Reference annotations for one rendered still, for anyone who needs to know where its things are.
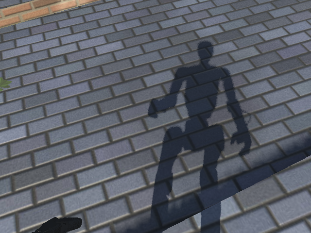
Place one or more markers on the robot left hand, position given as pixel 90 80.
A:
pixel 60 225

